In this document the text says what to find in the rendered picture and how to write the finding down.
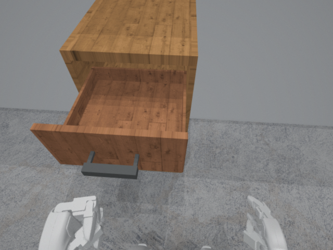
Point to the robot right hand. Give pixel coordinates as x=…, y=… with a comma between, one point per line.
x=268, y=234

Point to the handle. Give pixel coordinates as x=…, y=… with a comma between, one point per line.
x=109, y=170

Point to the robot left hand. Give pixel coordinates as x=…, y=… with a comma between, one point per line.
x=80, y=218

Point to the cabinet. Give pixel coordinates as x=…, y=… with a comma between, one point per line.
x=142, y=34

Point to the drawer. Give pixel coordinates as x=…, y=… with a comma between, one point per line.
x=120, y=112

